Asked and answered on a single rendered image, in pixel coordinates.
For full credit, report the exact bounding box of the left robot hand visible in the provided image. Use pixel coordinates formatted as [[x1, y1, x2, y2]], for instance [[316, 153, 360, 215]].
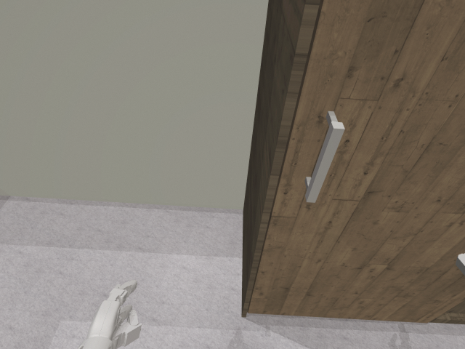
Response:
[[86, 280, 142, 349]]

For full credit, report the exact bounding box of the handle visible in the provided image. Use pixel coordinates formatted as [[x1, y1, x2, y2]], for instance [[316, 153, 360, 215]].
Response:
[[305, 111, 345, 203]]

